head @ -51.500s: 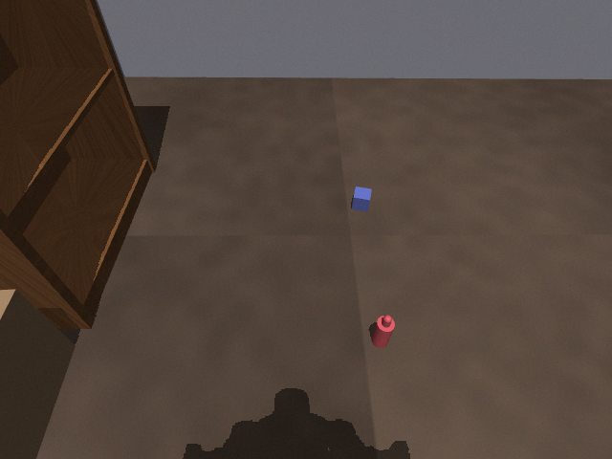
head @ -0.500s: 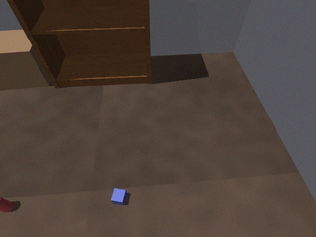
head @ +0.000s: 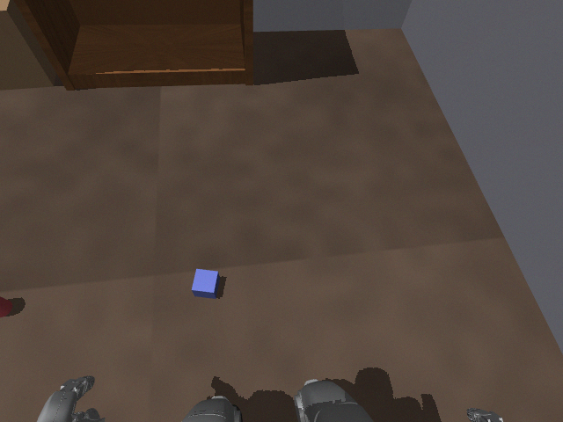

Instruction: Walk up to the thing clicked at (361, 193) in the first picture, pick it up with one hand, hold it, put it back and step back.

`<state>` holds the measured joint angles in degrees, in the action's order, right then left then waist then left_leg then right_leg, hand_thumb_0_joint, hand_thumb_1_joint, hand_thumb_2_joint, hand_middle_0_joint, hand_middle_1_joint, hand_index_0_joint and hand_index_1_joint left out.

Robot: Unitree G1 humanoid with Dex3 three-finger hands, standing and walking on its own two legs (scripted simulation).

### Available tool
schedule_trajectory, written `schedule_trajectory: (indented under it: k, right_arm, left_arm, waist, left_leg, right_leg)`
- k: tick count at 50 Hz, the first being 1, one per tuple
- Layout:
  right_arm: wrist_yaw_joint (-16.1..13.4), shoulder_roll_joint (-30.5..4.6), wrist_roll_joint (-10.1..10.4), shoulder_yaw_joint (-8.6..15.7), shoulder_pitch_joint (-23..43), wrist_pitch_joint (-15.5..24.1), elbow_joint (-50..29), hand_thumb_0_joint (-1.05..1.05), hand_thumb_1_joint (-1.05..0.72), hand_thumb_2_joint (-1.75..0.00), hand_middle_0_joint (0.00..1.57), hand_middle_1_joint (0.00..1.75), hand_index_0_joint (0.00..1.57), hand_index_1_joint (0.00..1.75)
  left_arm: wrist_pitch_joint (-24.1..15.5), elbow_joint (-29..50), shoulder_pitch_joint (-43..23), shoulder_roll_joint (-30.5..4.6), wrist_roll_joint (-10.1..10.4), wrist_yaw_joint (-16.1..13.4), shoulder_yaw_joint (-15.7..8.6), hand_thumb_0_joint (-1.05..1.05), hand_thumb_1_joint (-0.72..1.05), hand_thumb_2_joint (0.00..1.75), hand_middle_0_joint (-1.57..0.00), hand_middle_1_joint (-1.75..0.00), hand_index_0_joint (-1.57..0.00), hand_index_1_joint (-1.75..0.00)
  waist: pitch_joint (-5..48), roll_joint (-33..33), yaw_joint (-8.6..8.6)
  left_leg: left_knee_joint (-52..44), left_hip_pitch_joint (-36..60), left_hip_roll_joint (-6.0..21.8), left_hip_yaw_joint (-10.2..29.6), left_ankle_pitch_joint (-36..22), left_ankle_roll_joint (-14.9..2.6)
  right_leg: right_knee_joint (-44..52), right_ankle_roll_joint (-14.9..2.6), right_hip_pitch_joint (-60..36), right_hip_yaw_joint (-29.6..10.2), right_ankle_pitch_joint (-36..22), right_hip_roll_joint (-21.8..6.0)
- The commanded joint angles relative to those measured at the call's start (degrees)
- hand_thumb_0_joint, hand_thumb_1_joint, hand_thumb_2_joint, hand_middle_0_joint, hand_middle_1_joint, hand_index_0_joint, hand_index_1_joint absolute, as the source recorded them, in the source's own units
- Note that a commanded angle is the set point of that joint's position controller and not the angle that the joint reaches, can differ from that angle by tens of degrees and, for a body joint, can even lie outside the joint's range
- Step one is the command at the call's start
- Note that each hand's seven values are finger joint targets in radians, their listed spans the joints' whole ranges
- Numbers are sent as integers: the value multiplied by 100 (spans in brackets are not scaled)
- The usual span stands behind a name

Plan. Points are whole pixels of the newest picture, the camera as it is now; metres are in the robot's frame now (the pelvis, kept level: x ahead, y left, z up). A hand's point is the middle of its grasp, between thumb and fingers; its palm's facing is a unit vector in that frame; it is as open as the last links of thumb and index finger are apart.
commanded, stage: walk up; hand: left
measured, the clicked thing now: (206, 283) +0.51 +0.20 -0.73
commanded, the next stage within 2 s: none
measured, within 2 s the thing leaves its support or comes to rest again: neither
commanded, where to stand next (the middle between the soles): +0.14 -0.05 m, yaw +1 degrees
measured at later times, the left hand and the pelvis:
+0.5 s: hand out of the picture +0.02 +0.26 -0.15, palm faces +0.03 -0.92 -0.38, open 7.4 cm; pelvis -0.13 -0.01 -0.01, yaw +1 degrees
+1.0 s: hand out of the picture -0.20 +0.21 -0.13, palm faces -0.01 -0.91 -0.41, open 7.4 cm; pelvis -0.23 -0.05 +0.00, yaw -4 degrees
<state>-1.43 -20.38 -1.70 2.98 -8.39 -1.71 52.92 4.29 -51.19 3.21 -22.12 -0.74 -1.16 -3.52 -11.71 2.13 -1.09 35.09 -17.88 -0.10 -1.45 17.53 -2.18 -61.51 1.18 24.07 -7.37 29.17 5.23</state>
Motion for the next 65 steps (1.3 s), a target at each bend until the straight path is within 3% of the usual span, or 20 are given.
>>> schedule_trajectory:
  k: [1, 6, 9, 13, 19, 23, 25, 27, 30, 37, 41, 43, 45, 48, 54, 58, 60, 61, 62, 65]
  right_arm:
    - [-157, -1577, 55, 409, -278, 90, -466, 0, -90, -90, 20, 30, 20, 30]
    - [-82, -1462, 163, 315, 195, 5, -658, 0, -90, -90, 20, 30, 20, 30]
    - [-163, -1250, 232, 300, 352, -51, -751, 0, -90, -90, 20, 30, 20, 30]
    - [-110, -1225, 246, 205, 68, -1, -579, 0, -90, -90, 20, 30, 20, 30]
    - [-201, -1094, 144, 167, -110, 161, -742, 0, -90, -90, 20, 30, 20, 30]
    - [-161, -1179, 6, 304, -551, 237, -601, 0, -90, -90, 20, 30, 20, 30]
    - [-121, -1948, -117, 471, -131, 227, -770, 0, -90, -90, 20, 30, 20, 30]
    - [-144, -2283, -37, 586, 131, 236, -898, 0, -90, -90, 20, 30, 20, 30]
    - [-157, -1550, -81, 363, 685, 255, -1050, 0, -90, -90, 20, 30, 20, 30]
    - [32, -1534, -57, 412, -82, 228, -907, 0, -90, -90, 20, 30, 20, 30]
    - [111, -1711, -99, 453, 159, 25, -942, 0, -90, -90, 20, 30, 20, 30]
    - [111, -885, 37, 193, 56, 38, -1067, 0, -90, -90, 20, 30, 20, 30]
    - [37, -1434, 46, 399, 363, 55, -929, 0, -90, -90, 20, 30, 20, 30]
    - [111, -1237, 155, 304, -192, 135, -541, 0, -90, -90, 20, 30, 20, 30]
    - [171, -1163, 20, 216, 13, 287, -545, 0, -90, -90, 20, 30, 20, 30]
    - [161, -1031, 28, 274, -549, 434, -281, 0, -90, -90, 20, 30, 20, 30]
    - [105, -1593, -19, 483, -1064, 501, -165, 0, -90, -90, 20, 30, 20, 30]
    - [111, -1899, -7, 522, -943, 488, -259, 0, -90, -90, 20, 30, 20, 30]
    - [125, -1994, 25, 562, -909, 468, -204, 0, -90, -90, 20, 30, 20, 30]
    - [122, -1472, -9, 386, -318, 418, -429, 0, -90, -90, 20, 30, 20, 30]
  left_arm:
    - [-224, 650, 64, -925, -45, -55, -281, 0, 90, 90, -20, -30, -20, -30]
    - [-323, 356, 869, -1027, -128, -52, -385, 0, 90, 90, -20, -30, -20, -30]
    - [-330, 763, 321, -1864, -100, -11, -537, 0, 90, 90, -20, -30, -20, -30]
    - [-288, 940, 139, -1189, -117, -65, -436, 0, 90, 90, -20, -30, -20, -30]
    - [-149, 1203, 638, -1073, -169, -77, -463, 0, 90, 90, -20, -30, -20, -30]
    - [-10, 1352, 396, -1150, -42, 3, -400, 0, 90, 90, -20, -30, -20, -30]
    - [-3, 1367, 566, -725, -1, 14, -324, 0, 90, 90, -20, -30, -20, -30]
    - [27, 1317, 223, -1225, -110, -96, -473, 0, 90, 90, -20, -30, -20, -30]
    - [40, 986, 893, -1117, -11, 18, -525, 0, 90, 90, -20, -30, -20, -30]
    - [-315, 775, 852, -1031, -53, 156, -341, 0, 90, 90, -20, -30, -20, -30]
    - [-487, -9, 1879, -956, -76, 113, -421, 0, 90, 90, -20, -30, -20, -30]
    - [-565, 40, 1820, -1525, -216, 65, -574, 0, 90, 90, -20, -30, -20, -30]
    - [-544, 454, 687, -2114, -253, 60, -614, 0, 90, 90, -20, -30, -20, -30]
    - [-676, 442, 344, -1316, -153, 34, -471, 0, 90, 90, -20, -30, -20, -30]
    - [-711, 294, 1176, -1427, -125, 51, -530, 0, 90, 90, -20, -30, -20, -30]
    - [-625, 402, 955, -1307, 9, 44, -388, 0, 90, 90, -20, -30, -20, -30]
    - [-646, 603, 924, -867, 93, 29, -248, 0, 90, 90, -20, -30, -20, -30]
    - [-577, 582, 709, -820, 122, 6, -254, 0, 90, 90, -20, -30, -20, -30]
    - [-553, 507, 602, -1094, 80, -24, -310, 0, 90, 90, -20, -30, -20, -30]
    - [-558, 376, 808, -1050, 51, 66, -274, 0, 90, 90, -20, -30, -20, -30]
  waist:
    - [1703, -982, -157]
    - [2069, -636, 217]
    - [1396, 1382, 349]
    - [1125, 633, 145]
    - [1600, 1057, 383]
    - [1755, 706, 76]
    - [1591, -1298, 229]
    - [1222, -1409, -41]
    - [965, -898, 492]
    - [1501, -1564, -179]
    - [1316, -1428, 307]
    - [906, 711, 321]
    - [51, 841, 364]
    - [164, 553, -9]
    - [656, 1108, 504]
    - [1229, 683, 153]
    - [1851, -784, -6]
    - [1618, -1177, -24]
    - [1300, -1132, -53]
    - [734, -953, 173]
  left_leg:
    - [-233, 2286, 1465, 1487, -4088, -1043]
    - [498, 871, 1012, 950, -2887, -438]
    - [2948, -331, -338, 659, 2158, 192]
    - [3261, -782, -644, 965, 1431, 235]
    - [1017, -1030, -247, 325, 1312, 408]
    - [-1421, 536, -61, 208, -1197, 195]
    - [-1546, 1486, 1870, 2722, -2819, -671]
    - [-1743, -152, 2852, 3427, -2151, -1679]
    - [-1334, 169, 1487, 1325, -2527, -942]
    - [-1358, 1444, 1177, 1141, 586, -987]
    - [-714, 20, 1039, 815, 947, -735]
    - [1035, -1581, 11, 310, 1522, 58]
    - [1975, -681, 47, 1089, 1347, 335]
    - [1901, -920, -233, 1083, 417, 282]
    - [547, -964, 17, 481, 909, 303]
    - [-1375, 566, -187, 56, -635, 92]
    - [-1399, 2028, 1048, 1874, -2460, -441]
    - [-1535, 1793, 1800, 2973, -1715, -1182]
    - [-1634, 1290, 2066, 3267, -952, -1594]
    - [-1736, 659, 1256, 1919, -380, -955]
  right_leg:
    - [1585, 23, 272, 275, -90, -354]
    - [3699, -304, -1735, 248, -2814, -662]
    - [3766, -2054, -787, -2274, -5188, -2857]
    - [3309, -1371, -1196, -626, -5237, -1720]
    - [2794, -1316, -2695, -471, -5386, -1564]
    - [1977, -792, -1678, -310, -4004, -1303]
    - [544, -311, 561, 143, 166, 90]
    - [-1187, -203, -35, -550, 724, -208]
    - [-1644, -155, 382, -556, -85, 116]
    - [1693, 166, -123, 400, 36, -362]
    - [4063, -216, -1838, 889, -676, -354]
    - [4641, -660, -1915, -1741, 310, -1589]
    - [5268, -1549, 820, -2884, 2399, -2783]
    - [4617, -871, -539, -736, -450, -1579]
    - [4025, -1050, -2047, -502, -2281, -1846]
    - [2757, -771, -1930, 129, -4226, -1634]
    - [1025, -283, -709, 720, -2958, -746]
    - [813, -258, 27, 827, 232, -367]
    - [685, -327, -23, 352, 764, -682]
    - [975, -345, 37, 389, 217, -779]
